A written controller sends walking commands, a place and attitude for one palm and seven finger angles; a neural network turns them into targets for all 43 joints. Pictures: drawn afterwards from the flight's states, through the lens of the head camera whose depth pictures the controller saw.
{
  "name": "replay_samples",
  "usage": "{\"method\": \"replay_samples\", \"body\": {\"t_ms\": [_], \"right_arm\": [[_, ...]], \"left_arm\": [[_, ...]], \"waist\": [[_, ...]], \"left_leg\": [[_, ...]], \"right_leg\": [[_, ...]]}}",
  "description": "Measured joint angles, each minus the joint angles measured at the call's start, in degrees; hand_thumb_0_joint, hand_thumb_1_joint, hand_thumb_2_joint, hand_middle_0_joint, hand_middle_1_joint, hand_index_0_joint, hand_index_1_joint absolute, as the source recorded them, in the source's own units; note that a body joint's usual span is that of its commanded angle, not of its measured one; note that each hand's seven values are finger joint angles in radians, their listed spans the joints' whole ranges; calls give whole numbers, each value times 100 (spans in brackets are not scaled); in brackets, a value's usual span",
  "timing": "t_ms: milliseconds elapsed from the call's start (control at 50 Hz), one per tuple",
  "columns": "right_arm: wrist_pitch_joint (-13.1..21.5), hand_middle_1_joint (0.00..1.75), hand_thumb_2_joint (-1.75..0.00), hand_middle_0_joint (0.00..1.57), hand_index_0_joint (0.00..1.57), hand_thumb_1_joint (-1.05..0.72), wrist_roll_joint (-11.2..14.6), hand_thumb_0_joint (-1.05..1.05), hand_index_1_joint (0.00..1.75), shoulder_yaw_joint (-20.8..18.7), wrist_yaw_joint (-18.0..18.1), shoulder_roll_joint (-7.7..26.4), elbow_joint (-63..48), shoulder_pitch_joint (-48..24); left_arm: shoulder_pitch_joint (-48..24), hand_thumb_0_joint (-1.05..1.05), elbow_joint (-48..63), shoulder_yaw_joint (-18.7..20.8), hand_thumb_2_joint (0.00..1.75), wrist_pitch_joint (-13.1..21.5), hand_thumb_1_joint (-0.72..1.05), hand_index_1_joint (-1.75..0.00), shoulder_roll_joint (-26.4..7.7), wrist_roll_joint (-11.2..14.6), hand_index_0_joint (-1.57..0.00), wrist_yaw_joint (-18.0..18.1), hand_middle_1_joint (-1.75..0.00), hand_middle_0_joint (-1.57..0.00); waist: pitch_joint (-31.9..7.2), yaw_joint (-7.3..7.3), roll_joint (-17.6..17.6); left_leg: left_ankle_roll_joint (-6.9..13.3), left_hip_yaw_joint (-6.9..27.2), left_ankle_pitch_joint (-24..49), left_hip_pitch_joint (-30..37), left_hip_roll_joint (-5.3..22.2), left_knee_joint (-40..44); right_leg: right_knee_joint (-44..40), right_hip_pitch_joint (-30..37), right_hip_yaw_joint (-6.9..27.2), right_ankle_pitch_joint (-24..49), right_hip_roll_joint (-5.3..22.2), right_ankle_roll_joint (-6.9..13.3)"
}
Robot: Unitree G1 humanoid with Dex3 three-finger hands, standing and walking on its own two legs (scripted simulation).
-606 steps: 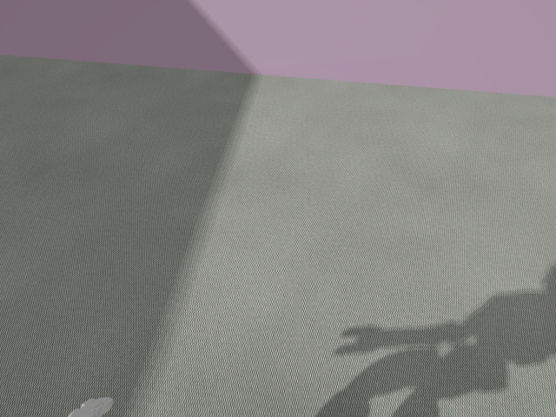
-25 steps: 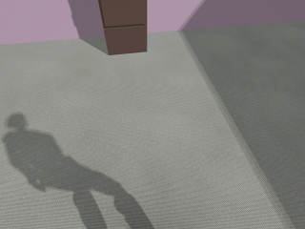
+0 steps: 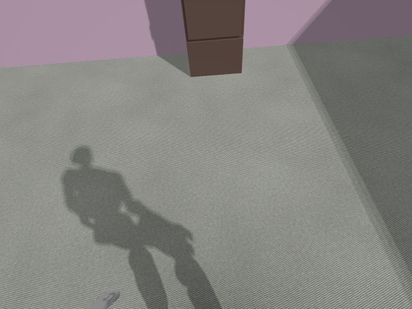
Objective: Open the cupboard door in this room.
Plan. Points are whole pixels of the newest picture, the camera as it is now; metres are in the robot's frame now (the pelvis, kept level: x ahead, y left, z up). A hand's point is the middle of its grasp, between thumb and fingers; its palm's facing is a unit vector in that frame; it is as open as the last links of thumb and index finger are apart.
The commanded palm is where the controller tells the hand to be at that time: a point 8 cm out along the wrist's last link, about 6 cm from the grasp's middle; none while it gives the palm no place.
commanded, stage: turn or walk to find it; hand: left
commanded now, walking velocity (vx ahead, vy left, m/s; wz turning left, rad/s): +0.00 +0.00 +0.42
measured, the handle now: out of the picture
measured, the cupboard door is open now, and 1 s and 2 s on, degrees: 0 0 0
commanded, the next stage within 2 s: stand and wait in 0.70 s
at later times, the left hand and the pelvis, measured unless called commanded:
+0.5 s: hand out of the picture -0.06 +0.24 -0.18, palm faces +0.28 -0.93 -0.25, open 7.4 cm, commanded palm none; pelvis -0.01 +0.03 +0.00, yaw +13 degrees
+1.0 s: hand out of the picture +0.02 +0.19 -0.14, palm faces +0.35 -0.90 -0.27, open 7.4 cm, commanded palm none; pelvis +0.01 -0.02 +0.01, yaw +21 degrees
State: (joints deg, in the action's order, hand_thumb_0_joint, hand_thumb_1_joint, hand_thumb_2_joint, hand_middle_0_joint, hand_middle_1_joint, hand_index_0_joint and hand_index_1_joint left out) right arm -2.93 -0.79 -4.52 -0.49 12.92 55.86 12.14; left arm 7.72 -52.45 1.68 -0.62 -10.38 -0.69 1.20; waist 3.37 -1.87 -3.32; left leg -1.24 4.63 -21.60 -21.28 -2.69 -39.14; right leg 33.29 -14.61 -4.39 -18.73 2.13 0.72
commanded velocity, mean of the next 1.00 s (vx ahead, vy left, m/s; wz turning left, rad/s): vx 0.00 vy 0.00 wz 0.29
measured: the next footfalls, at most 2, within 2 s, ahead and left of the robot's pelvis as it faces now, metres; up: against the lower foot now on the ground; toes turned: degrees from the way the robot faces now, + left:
left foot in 0.44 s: -0.01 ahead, +0.14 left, +0.00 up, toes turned +17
right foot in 0.88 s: +0.08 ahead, -0.09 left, +0.00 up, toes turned +16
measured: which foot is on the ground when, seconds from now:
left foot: up 0.00-0.42, down 0.44-0.88, up 0.90-1.00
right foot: down 0.00-0.44, up 0.46-0.86, down 0.88-1.00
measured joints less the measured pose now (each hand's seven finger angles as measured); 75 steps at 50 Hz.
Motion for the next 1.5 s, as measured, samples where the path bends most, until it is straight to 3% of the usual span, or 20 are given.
{"method": "replay_samples", "body": {"t_ms": [40, 80, 160, 260, 360, 420, 440, 500, 560, 620, 740, 820, 860, 940, 1000, 1060, 1220, 1280, 1360, 1500], "right_arm": [[-88, 30, -89, 20, 20, -91, -18, 0, 30, -50, -16, 81, 13, -7], [-113, 30, -89, 20, 20, -91, -30, 0, 30, -87, -44, 169, 27, -28], [-114, 30, -89, 20, 20, -91, -30, 0, 30, -99, -60, 261, 61, -20], [-163, 30, -89, 20, 20, -91, -10, 0, 30, -35, -42, 262, 154, -114], [-126, 30, -89, 20, 20, -91, 38, 1, 30, 66, -44, 184, 122, -401], [-13, 30, -89, 20, 20, -91, 47, 1, 30, 128, -58, 126, 4, -534], [50, 30, -89, 20, 20, -91, 33, 1, 30, 136, -64, 100, -35, -569], [159, 30, -89, 20, 20, -91, 22, 0, 30, 186, -51, -39, -119, -653], [187, 30, -89, 20, 20, -91, 6, 0, 30, 225, 6, -114, -165, -620], [201, 30, -89, 20, 20, -91, 13, 0, 30, 252, 19, -158, -156, -554], [183, 30, -89, 20, 21, -91, -5, 0, 30, 213, 1, -206, -141, -332], [140, 30, -89, 20, 21, -91, -34, 0, 30, 166, 15, -175, -61, -180], [121, 30, -89, 20, 21, -91, -24, 0, 30, 147, 26, -146, 15, -96], [26, 30, -89, 20, 20, -91, 29, 0, 30, 88, 56, -21, 190, 27], [-24, 30, -89, 20, 20, -91, 18, 0, 30, 66, 61, 29, 328, 88], [-12, 30, -89, 20, 20, -91, 25, 0, 30, 69, 67, 42, 453, 139], [40, 30, -89, 20, 20, -91, 57, 0, 30, 174, 128, -77, 731, 71], [167, 30, -89, 20, 20, -91, 62, 0, 30, 241, 154, -123, 779, 30], [278, 30, -89, 20, 20, -91, 54, 0, 30, 331, 189, -339, 921, -40], [339, 30, -89, 20, 20, -94, 60, 1, 30, 380, 244, -385, 960, 44]], "left_arm": [[133, 1, 28, -22, 90, 13, 90, -29, 77, -2, -20, 3, -30, -20], [255, 1, -2, -40, 90, 9, 90, -29, 133, 0, -20, 1, -30, -20], [434, 1, -113, -50, 90, 23, 90, -30, 181, -11, -20, 9, -30, -20], [628, 1, -216, -28, 90, 47, 91, -30, 123, -47, -20, 6, -30, -20], [786, 1, -333, 8, 90, 8, 90, -30, -32, -81, -20, -13, -30, -20], [867, 1, -426, 57, 90, -49, 90, -30, -171, -55, -20, -20, -30, -20], [884, 1, -446, 86, 90, -85, 90, -30, -230, -32, -20, -26, -30, -20], [805, 1, -526, 131, 90, -275, 90, -29, -390, -8, -20, 11, -30, -20], [646, 1, -539, 158, 90, -331, 91, -29, -441, -1, -20, -18, -30, -20], [485, 1, -423, 157, 90, -275, 91, -29, -449, 3, -19, -49, -30, -19], [175, 1, -173, 126, 90, -234, 91, -29, -377, 13, -19, -42, -30, -19], [20, 1, -79, 68, 90, -171, 91, -29, -263, 29, -19, -30, -30, -19], [25, 1, -66, 23, 90, -87, 91, -29, -204, 34, -19, -32, -30, -19], [143, 1, -178, -104, 90, 83, 90, -29, 26, -10, -20, -23, -30, -19], [274, 1, -290, -155, 90, 83, 90, -29, 171, -2, -20, -28, -30, -20], [368, 0, -415, -119, 90, 90, 92, -30, 235, 16, -20, 20, -30, -20], [625, 0, -800, -110, 90, 122, 92, -30, 165, -14, -20, 14, -30, -20], [724, 0, -998, -119, 90, 85, 91, -29, 177, 28, -20, 28, -30, -20], [781, 1, -1259, -129, 90, -9, 91, -29, 139, 56, -20, 33, -30, -20], [928, 1, -1452, -229, 90, 8, 91, -29, 243, 51, -20, 18, -30, -20]], "waist": [[1, 29, 4], [29, 32, -16], [95, 32, 21], [177, 146, 162], [260, 307, 303], [240, 337, 385], [228, 344, 439], [242, 427, 611], [183, 388, 562], [140, 361, 518], [71, 218, 426], [58, 101, 310], [18, 87, 264], [-14, 36, 11], [-22, 55, -12], [-1, 74, -24], [-12, 256, 109], [-58, 272, 99], [-82, 358, 355], [-200, 365, 441]], "left_leg": [[-22, -75, -367, -377, -47, -1189], [-81, -153, -199, -646, 28, -2106], [-244, -244, 51, -756, 267, -2710], [-328, -391, -224, -398, 457, -2007], [-239, -682, -391, 123, 474, -786], [-148, -895, 232, 595, 443, 368], [-23, -913, 549, 668, 412, 592], [243, -927, 282, 654, 311, 455], [275, -776, 386, 769, 284, 764], [303, -641, 611, 881, 231, 1101], [262, -400, 779, 900, 143, 1315], [158, -266, 739, 814, 124, 1191], [75, -242, 651, 741, 110, 1026], [2, -134, -315, 409, 136, 26], [-9, -195, -477, 128, 160, -964], [-74, -259, -294, 55, 302, -1320], [-138, -486, -234, 688, 517, -4], [-80, -533, 537, 1152, 575, 1090], [-49, -625, 493, 1362, 514, 1302], [68, -713, 674, 1543, 414, 1605]], "right_leg": [[-64, 80, -97, -18, 82, 98], [-231, 196, -200, 48, 127, 112], [-412, 347, -438, 111, 226, 116], [-363, 379, -682, 46, 391, 85], [-124, 284, -887, -74, 542, -29], [210, 168, -1038, -245, 645, -163], [458, 60, -1027, -337, 711, -220], [1741, -459, -407, -1227, 619, -396], [2636, -872, -60, -975, 458, -479], [2832, -1076, 127, -638, 409, -547], [2269, -1039, 289, -559, 316, -606], [1257, -664, 241, -542, 176, -536], [427, -312, 167, -80, 112, -493], [72, -54, -26, 80, 13, 53], [-181, 120, -76, 128, 30, 174], [-424, 254, -146, 257, 9, 200], [-599, 275, -204, 381, -89, 228], [-479, 219, -269, 338, -176, 168], [-596, 361, -198, 420, -119, 90], [-995, 565, -114, 675, -48, -48]]}}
